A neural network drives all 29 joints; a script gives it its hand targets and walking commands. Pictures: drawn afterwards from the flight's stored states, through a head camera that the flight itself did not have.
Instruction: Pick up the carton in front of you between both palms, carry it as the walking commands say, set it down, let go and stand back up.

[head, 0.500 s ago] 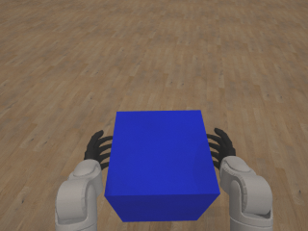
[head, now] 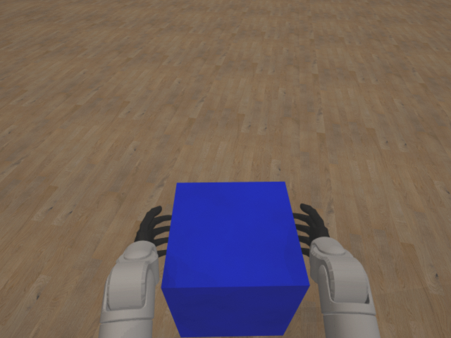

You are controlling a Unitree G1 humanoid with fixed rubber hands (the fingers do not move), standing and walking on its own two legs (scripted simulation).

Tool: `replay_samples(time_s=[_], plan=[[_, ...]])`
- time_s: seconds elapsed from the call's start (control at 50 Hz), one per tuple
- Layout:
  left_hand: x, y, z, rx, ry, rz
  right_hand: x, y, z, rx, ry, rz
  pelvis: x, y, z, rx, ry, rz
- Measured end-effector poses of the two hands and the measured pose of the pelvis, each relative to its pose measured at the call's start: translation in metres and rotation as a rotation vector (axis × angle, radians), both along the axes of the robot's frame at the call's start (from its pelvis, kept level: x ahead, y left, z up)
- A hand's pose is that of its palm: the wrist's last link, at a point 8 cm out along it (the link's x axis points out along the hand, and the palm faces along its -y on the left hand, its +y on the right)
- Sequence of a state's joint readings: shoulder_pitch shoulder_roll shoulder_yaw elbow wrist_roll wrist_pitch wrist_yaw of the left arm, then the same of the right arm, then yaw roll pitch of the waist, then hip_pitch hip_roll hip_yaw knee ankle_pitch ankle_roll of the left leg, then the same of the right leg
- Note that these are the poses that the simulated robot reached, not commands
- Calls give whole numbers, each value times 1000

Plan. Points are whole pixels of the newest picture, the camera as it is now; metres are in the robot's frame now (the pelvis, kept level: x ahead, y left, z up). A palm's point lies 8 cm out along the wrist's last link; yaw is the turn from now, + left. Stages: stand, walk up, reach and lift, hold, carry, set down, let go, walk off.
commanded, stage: carry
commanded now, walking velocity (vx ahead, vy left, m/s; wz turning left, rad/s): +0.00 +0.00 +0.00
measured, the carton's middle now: (231, 261) +0.28 +0.00 -0.04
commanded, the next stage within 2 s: none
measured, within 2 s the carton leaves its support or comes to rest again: neither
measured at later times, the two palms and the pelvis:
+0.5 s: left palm (146, 248) +0.27 +0.15 +0.04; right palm (312, 244) +0.27 -0.15 +0.04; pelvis -0.02 +0.00 +0.00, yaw +0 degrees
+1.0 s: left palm (142, 253) +0.26 +0.16 +0.03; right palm (310, 249) +0.26 -0.14 +0.03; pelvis -0.02 +0.01 +0.00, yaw +0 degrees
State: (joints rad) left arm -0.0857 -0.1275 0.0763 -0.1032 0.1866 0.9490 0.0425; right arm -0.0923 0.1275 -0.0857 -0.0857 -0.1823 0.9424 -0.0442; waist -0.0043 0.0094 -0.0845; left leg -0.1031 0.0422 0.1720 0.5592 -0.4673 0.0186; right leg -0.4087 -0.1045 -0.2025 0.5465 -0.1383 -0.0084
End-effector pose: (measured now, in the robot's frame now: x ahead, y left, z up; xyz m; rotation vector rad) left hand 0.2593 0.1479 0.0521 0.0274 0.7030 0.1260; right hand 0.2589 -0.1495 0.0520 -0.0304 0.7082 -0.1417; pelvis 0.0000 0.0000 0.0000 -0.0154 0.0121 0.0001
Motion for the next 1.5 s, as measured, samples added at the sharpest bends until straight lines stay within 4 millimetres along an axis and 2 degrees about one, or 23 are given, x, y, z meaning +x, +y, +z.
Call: replay_samples(time_s=[0.26,0.46,0.64,0.8,1.02,1.08,1.14,1.26,1.34,1.42,1.5], plan=[[5,3,-26,27,-12,-12,6,3,-28,-27,-12,26,-17,2,0,10,-4,2],[10,4,-12,12,-70,-3,11,3,-13,-11,-70,12,-17,2,-1,7,6,6],[3,7,-21,20,-22,-4,5,6,-21,-22,-22,22,-17,4,-1,5,-2,4],[4,8,-16,18,-45,-2,6,8,-17,-14,-45,16,-20,6,-1,5,-2,5],[1,10,-18,21,-30,-4,2,10,-18,-23,-31,19,-20,8,-1,5,-9,3],[4,10,-16,31,-24,-7,5,9,-18,-19,-24,21,-11,7,2,1,-11,-2],[18,6,-9,41,-21,-10,17,5,-17,-8,-21,19,6,3,7,-1,2,4],[70,-10,-4,44,-55,6,72,-10,-15,15,-55,16,43,-15,4,-16,28,27],[87,-11,-6,20,-25,41,98,-12,-9,-8,-27,50,65,-25,15,13,39,40],[106,-11,-4,19,-11,46,122,-11,-3,-16,-13,61,92,-24,24,34,51,21],[144,-9,6,11,-50,25,152,-10,6,-13,-52,32,126,-15,25,29,50,7]])
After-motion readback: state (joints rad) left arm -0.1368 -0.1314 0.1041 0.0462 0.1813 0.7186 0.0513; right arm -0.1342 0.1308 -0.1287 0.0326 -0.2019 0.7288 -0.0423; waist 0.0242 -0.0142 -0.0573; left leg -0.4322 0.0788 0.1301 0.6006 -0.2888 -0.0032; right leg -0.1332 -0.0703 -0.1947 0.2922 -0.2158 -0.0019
